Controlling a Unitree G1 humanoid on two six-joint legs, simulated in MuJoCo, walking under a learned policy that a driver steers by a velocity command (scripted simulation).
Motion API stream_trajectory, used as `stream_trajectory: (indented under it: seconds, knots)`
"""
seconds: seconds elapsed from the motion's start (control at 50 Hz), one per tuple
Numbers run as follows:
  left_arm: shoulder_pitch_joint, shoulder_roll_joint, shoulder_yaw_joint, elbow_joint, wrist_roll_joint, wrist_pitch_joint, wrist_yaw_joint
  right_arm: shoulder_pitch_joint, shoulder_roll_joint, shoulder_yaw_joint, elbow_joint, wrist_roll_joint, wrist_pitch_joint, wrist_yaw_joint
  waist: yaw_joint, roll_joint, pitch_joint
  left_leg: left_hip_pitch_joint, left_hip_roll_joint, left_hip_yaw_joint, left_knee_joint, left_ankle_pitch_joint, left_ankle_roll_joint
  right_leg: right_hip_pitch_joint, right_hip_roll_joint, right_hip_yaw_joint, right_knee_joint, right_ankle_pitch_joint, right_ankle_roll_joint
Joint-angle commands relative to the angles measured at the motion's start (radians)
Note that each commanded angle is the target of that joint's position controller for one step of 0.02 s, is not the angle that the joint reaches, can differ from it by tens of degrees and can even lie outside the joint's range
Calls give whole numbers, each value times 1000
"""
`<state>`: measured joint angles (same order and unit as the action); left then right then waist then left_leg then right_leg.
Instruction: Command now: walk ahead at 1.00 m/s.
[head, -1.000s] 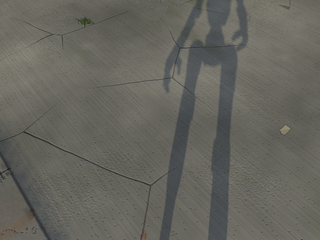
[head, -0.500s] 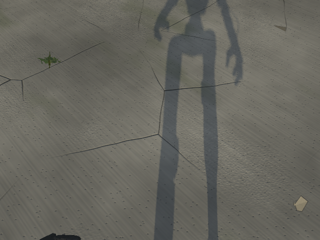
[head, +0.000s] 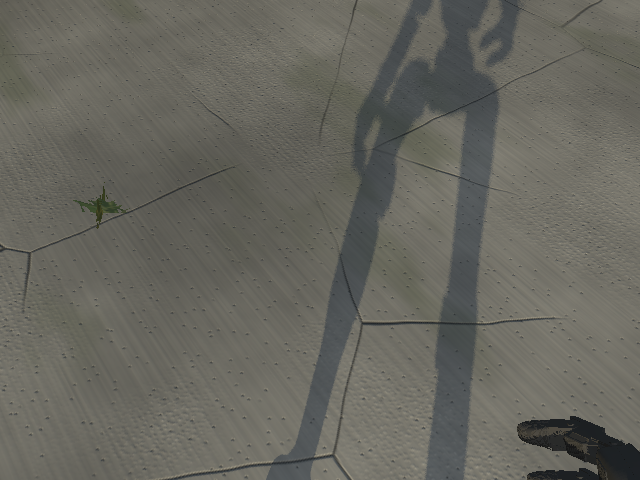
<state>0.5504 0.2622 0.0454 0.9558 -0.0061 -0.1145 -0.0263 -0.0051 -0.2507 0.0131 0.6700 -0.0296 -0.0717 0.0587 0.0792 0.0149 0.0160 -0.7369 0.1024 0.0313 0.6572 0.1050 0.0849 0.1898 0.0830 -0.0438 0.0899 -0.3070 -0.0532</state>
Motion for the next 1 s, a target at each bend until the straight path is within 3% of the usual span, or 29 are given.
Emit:
stream_trajectory:
  seconds: [0.02, 0.06, 0.08, 0.1, 0.12, 0.14, 0.16, 0.18, 0.2, 0.24, 0.34, 0.42, 0.46, 0.5, 0.52, 0.54, 0.56, 0.58, 0.6, 0.62, 0.64, 0.68, 0.72, 0.76, 0.82, 0.94, 0.96, 0.98, 1.0]
  knots:
    - [-62, 186, 32, -60, -2, -22, 8, -46, -79, -20, -47, -1, -7, -7, -72, -49, 91, 275, -83, 79, -99, 46, 33, -185, -246, 25, -59, 831, -108]
    - [-50, 233, 39, -44, 25, 3, 28, 89, -126, -42, -13, -8, -5, -26, -147, -116, -31, 415, -161, 91, -87, -134, 59, -69, -273, 7, 204, 1192, -81]
    - [-76, 251, 44, -43, 40, 23, 42, 293, -157, -60, 51, -6, -2, -40, -244, -133, -131, 609, -185, 84, -82, -221, 73, -102, -272, -8, 450, 1226, -67]
    - [-106, 231, 40, -56, 50, 32, 49, 503, -209, -84, 112, -14, 2, -58, -341, -115, -223, 851, -114, 12, -60, -310, 94, -263, -233, -13, 766, 1046, -59]
    - [-36, 80, 8, -105, 25, 27, 29, 571, -318, -116, 124, -39, 2, -74, -263, 147, -344, 1096, 162, -395, -107, -621, 160, -581, -98, -11, 1205, 354, -40]
    - [31, 70, 2, -126, -9, 9, 17, 538, -327, -123, 120, -26, 4, -61, -197, 312, -469, 1205, 292, -914, -344, -714, 241, -813, 24, 135, 1432, -161, -41]
    - [-112, 116, 7, -150, 2, 7, 29, 431, -257, -117, 121, -13, -1, -52, -184, 150, -295, 1103, 231, -786, -367, -671, 209, -927, -65, 153, 1442, -64, -64]
    - [-204, 115, 1, -167, 9, 3, 27, 393, -191, -105, 137, -3, -12, -50, -171, 25, -154, 928, 198, -606, -369, -521, 190, -931, -107, 135, 1367, 15, -60]
    - [-237, 95, -6, -174, 20, 7, 21, 369, -155, -97, 151, -8, -20, -49, -134, -31, -89, 797, 154, -500, -390, -447, 162, -892, -141, 137, 1290, 30, -58]
    - [-218, 60, -17, -183, 44, 39, -1, 360, -84, -72, 180, -2, -30, -55, -58, 20, -32, 595, 98, -377, -453, -411, 135, -796, -179, 141, 1200, 26, -34]
    - [-484, 49, -40, -290, 51, 58, -25, 412, -111, -76, 215, 23, -60, -44, -66, 13, 130, 485, 10, -164, -622, -233, 136, -893, -227, 36, 852, 222, 17]
    - [-600, 42, -53, -318, 24, 43, -41, 468, -157, -85, 235, 46, -80, -41, -97, -3, 138, 519, 21, -71, -727, 42, 106, -669, -172, -38, 533, 536, -18]
    - [-611, 49, -53, -316, 37, 35, -29, 512, -163, -81, 266, 40, -72, -47, -107, -15, 134, 703, 23, -28, -634, 382, 77, -680, -118, -75, 442, 542, -44]
    - [-516, 79, -40, -285, 61, 21, -12, 541, -191, -83, 287, 27, -57, -64, -73, 39, 29, 828, 31, -25, -412, 746, 34, -565, -23, -105, 423, 437, -63]
    - [-340, 108, -27, -227, 64, 13, -1, 521, -207, -87, 291, 15, -43, -75, 7, 70, -64, 817, 24, -21, -202, 794, 12, -391, 1, -82, 423, 416, -75]
    - [-161, 132, -15, -167, 70, 6, 11, 483, -215, -88, 287, 21, -34, -85, 99, 78, -139, 760, -7, 0, 47, 695, -11, -217, -53, -39, 358, 531, -90]
    - [-91, 252, 26, -180, -14, 13, 24, 458, -138, -61, 247, 8, -13, -75, 133, -46, -347, 531, -60, -43, 419, 185, -45, 110, -300, 206, 529, 882, -108]
    - [-85, 248, 13, -167, 23, -4, 1, 684, 21, -21, 293, 32, -23, -52, 16, -351, -587, 184, -260, -190, 892, -735, -103, 479, -576, 658, 519, 1145, -374]
    - [-115, 203, 23, -173, 18, 10, -4, 657, -106, -44, 315, 53, -32, -41, 63, -147, -648, 155, -209, -293, 937, -690, -84, 393, -521, 669, 427, 954, -358]
    - [-224, 164, 14, -189, 11, 14, -1, 478, -155, -60, 247, 82, -32, -46, 41, -103, -433, 113, -133, -230, 857, -647, -84, 205, -473, 491, 379, 897, -312]
    - [-327, 131, 4, -184, 4, 11, 0, 365, -150, -58, 206, 74, -28, -58, -12, 8, -231, 108, -82, -148, 764, -587, -92, -54, -420, 381, 300, 862, -267]
    - [-362, 88, -12, -166, 26, -4, 0, 354, -110, -64, 205, 50, -1, -67, -84, -9, -110, 214, -37, -131, 684, -546, -101, -331, -366, 257, 219, 934, -253]
    - [-401, 68, -18, -148, 29, -6, -7, 390, -44, -53, 214, 49, 22, -75, -131, -35, -86, 308, -15, -122, 537, -520, -109, -484, -324, 161, 167, 916, -235]
    - [-429, 94, -11, -133, 31, -5, 0, 341, -29, -46, 194, 42, 27, -84, -145, -66, -82, 338, -15, -92, 318, -416, -119, -533, -280, 75, 161, 980, -214]
    - [-391, 133, 5, -105, 19, 18, 19, 243, -44, -44, 187, 31, 21, -75, -102, -91, -144, 401, -42, -63, 89, -149, -121, -469, -245, 16, 179, 892, -181]
    - [-381, 114, 1, -47, -4, 50, 28, 148, -109, -70, 184, 13, 24, -69, -98, -82, -94, 489, -68, -62, -177, -52, -67, -440, -243, 64, 301, 460, -109]
    - [-337, 88, -6, -30, 2, 49, 29, 152, -141, -80, 189, 5, 22, -73, -90, -35, -87, 541, -30, -101, -228, 147, -45, -454, -198, 54, 360, 339, -63]
    - [-248, 62, -11, -17, 23, 42, 29, 136, -192, -87, 182, -1, 23, -80, -26, 68, -110, 629, 70, -186, -184, 459, 6, -516, -120, 19, 433, 131, -13]
    - [-162, 15, -24, 9, 22, 44, 33, 132, -144, -74, 189, -3, 32, -83, 1, 178, -172, 684, 149, -268, -184, 455, 115, -555, -86, 4, 487, -65, 31]
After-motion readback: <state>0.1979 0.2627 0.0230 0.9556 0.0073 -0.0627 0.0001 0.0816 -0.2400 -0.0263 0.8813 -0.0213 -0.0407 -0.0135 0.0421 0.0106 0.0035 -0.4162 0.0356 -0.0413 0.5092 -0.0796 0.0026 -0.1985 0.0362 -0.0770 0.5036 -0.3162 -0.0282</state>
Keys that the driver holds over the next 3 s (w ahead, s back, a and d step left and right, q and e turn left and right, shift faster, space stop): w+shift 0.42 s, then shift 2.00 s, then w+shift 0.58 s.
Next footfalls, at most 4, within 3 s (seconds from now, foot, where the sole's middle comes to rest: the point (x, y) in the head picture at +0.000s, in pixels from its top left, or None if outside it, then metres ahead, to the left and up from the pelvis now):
0.10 left None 0.33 0.11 -0.77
0.54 right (384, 343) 0.80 -0.06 -0.77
0.96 left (292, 290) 0.93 0.17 -0.77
2.74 left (275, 258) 1.03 0.22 -0.77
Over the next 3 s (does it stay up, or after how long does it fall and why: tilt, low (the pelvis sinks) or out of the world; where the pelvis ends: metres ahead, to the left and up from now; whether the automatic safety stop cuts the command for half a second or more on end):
stays up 1.08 0.14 0.01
